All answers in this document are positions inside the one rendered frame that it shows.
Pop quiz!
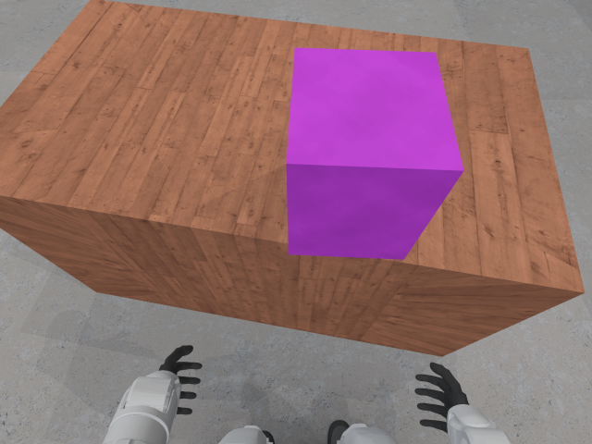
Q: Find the robot left hand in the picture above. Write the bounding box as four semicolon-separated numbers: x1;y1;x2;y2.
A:
158;345;202;414

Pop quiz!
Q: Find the right robot foot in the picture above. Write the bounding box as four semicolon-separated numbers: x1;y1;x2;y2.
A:
327;420;350;444

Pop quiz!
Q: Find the robot right forearm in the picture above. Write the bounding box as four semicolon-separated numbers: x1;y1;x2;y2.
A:
447;404;512;444

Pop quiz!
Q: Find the carton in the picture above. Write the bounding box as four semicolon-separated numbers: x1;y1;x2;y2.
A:
286;47;464;260

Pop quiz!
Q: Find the right robot shin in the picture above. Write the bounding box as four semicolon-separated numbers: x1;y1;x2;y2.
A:
342;424;367;436

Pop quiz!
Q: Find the robot left forearm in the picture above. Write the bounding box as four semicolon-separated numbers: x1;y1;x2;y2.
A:
103;370;182;444

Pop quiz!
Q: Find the pedestal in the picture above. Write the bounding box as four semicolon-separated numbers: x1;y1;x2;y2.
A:
0;0;585;357

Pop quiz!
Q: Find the robot right hand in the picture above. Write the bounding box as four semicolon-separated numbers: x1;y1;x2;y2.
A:
415;363;470;433

